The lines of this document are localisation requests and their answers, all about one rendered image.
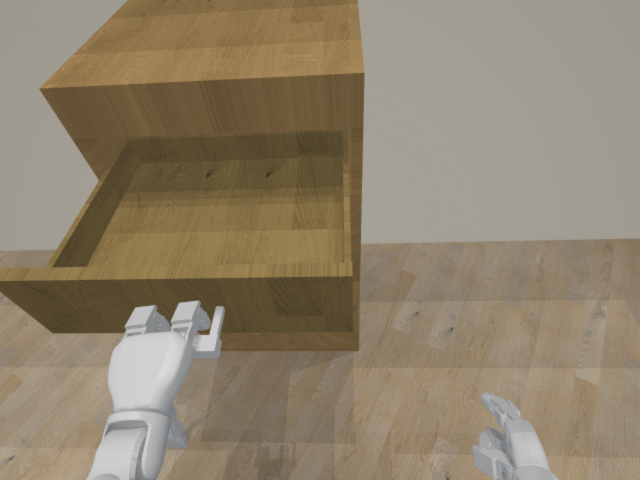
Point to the robot right hand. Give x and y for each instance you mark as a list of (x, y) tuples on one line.
[(497, 454)]

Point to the handle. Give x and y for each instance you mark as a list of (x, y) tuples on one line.
[(209, 346)]

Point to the cabinet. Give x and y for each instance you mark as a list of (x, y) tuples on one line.
[(188, 67)]

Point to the robot left hand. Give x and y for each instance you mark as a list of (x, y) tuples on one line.
[(150, 365)]

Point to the drawer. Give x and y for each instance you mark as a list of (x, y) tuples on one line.
[(257, 222)]

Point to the left robot forearm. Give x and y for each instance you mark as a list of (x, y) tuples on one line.
[(132, 447)]

